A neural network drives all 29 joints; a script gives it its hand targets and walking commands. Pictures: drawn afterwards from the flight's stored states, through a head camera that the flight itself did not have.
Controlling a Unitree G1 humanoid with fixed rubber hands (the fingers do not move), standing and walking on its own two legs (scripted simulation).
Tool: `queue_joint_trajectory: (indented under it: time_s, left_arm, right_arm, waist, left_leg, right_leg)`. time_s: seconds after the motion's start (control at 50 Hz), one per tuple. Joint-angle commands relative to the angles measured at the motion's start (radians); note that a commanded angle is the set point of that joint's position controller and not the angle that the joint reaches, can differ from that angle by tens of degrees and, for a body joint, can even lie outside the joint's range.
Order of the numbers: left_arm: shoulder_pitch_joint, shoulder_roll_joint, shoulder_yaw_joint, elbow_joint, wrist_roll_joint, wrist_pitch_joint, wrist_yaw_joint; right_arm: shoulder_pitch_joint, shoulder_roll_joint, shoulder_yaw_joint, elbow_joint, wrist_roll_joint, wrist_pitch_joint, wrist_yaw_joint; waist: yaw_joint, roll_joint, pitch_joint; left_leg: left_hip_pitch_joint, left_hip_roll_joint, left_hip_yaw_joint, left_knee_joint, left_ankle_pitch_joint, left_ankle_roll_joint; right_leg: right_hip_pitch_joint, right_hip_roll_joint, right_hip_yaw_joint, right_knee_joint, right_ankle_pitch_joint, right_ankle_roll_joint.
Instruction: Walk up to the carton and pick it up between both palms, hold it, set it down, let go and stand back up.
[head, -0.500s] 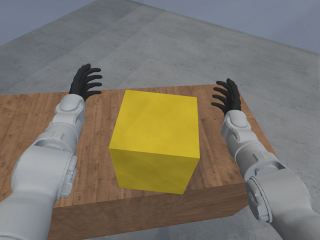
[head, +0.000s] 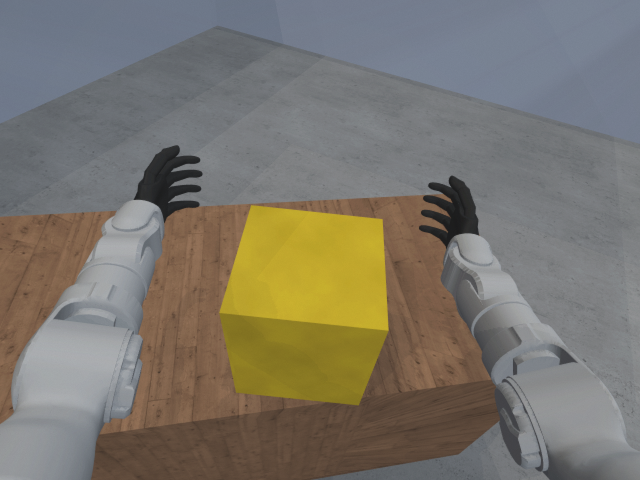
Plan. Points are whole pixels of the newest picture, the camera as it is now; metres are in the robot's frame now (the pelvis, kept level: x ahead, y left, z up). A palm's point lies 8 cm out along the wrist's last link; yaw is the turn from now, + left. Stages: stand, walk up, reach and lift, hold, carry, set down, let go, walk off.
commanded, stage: set down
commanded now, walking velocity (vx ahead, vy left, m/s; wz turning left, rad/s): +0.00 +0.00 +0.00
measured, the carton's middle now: (306, 308) +0.40 +0.00 -0.07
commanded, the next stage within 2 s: none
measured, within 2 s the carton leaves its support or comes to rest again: neither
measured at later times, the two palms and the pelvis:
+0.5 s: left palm (131, 289) +0.36 +0.24 +0.06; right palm (445, 306) +0.32 -0.17 +0.05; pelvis +0.00 +0.00 +0.00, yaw +0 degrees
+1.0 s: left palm (112, 375) +0.27 +0.25 +0.00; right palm (442, 372) +0.26 -0.16 +0.00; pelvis +0.00 +0.01 +0.00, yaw +0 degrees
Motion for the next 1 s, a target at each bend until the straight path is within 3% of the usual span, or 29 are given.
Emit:
queue_joint_trajectory:
  time_s: [0.0,0.04,0.06,0.16,0.22,0.28,0.46,0.66,0.76,0.98]
  left_arm:
    - [-0.324,0.136,0.068,-0.227,0.026,-0.062,-0.011]
    - [-0.257,0.124,0.083,-0.26,0.036,-0.068,-0.012]
    - [-0.302,0.133,0.089,-0.309,0.03,-0.072,-0.008]
    - [-0.205,0.13,0.088,-0.402,-0.008,-0.099,-0.011]
    - [-0.17,0.132,0.086,-0.467,-0.021,-0.111,-0.004]
    - [-0.075,0.126,0.097,-0.498,-0.009,-0.109,-0.011]
    - [0.113,0.094,0.114,-0.514,0.032,-0.091,-0.03]
    - [0.315,0.089,0.1,-0.64,0.008,-0.169,-0.029]
    - [0.389,0.096,0.071,-0.714,-0.018,-0.211,-0.018]
    - [0.642,0.083,0.068,-0.737,0.001,-0.277,-0.041]
  right_arm:
    - [-0.267,-0.085,-0.014,-0.237,-0.017,-0.066,-0.01]
    - [-0.207,-0.071,-0.015,-0.273,-0.033,-0.082,-0.015]
    - [-0.243,-0.079,-0.039,-0.313,-0.047,-0.091,-0.017]
    - [-0.159,-0.045,-0.063,-0.431,-0.101,-0.122,-0.022]
    - [-0.121,-0.041,-0.092,-0.479,-0.128,-0.135,-0.026]
    - [-0.022,-0.022,-0.073,-0.459,-0.12,-0.143,-0.024]
    - [0.149,0.014,-0.041,-0.431,-0.115,-0.161,-0.023]
    - [0.321,0.05,-0.066,-0.546,-0.173,-0.264,-0.022]
    - [0.388,0.062,-0.071,-0.587,-0.186,-0.298,-0.009]
    - [0.593,0.095,-0.052,-0.528,-0.201,-0.399,0.003]
  waist:
    - [0.035,0.128,-0.366]
    - [0.04,0.128,-0.344]
    - [0.035,0.137,-0.37]
    - [0.034,0.099,-0.385]
    - [0.032,0.123,-0.401]
    - [0.043,0.137,-0.371]
    - [0.07,0.143,-0.171]
    - [0.085,0.113,-0.127]
    - [0.086,0.152,-0.139]
    - [0.1,0.138,-0.015]
  left_leg:
    - [0.391,-0.009,0.005,-0.019,0.349,-0.059]
    - [0.394,-0.01,0.009,-0.02,0.359,-0.058]
    - [0.394,-0.008,0.011,-0.018,0.361,-0.064]
    - [0.386,-0.008,0.019,-0.008,0.314,-0.054]
    - [0.386,-0.005,0.017,0.002,0.313,-0.066]
    - [0.413,0.001,0.009,0.008,0.353,-0.073]
    - [0.393,0.009,-0.001,-0.035,0.265,-0.071]
    - [0.383,0.015,-0.004,-0.029,0.214,-0.072]
    - [0.386,0.022,-0.014,-0.013,0.229,-0.085]
    - [0.381,0.026,-0.037,0.005,0.231,-0.089]
  right_leg:
    - [0.051,0.005,-0.044,-0.054,0.239,-0.004]
    - [0.076,0.008,-0.04,-0.048,0.259,-0.004]
    - [0.07,0.01,-0.045,-0.044,0.253,-0.004]
    - [0.081,0.005,-0.038,-0.032,0.219,0.001]
    - [0.079,0.006,-0.038,-0.02,0.215,-0.003]
    - [0.088,0.009,-0.037,-0.021,0.231,-0.007]
    - [0.09,0.002,-0.031,-0.054,0.108,-0.025]
    - [0.089,-0.004,-0.023,-0.053,0.04,-0.033]
    - [0.081,-0.006,-0.016,-0.037,0.031,-0.04]
    - [0.075,-0.013,-0.003,-0.036,0.009,-0.05]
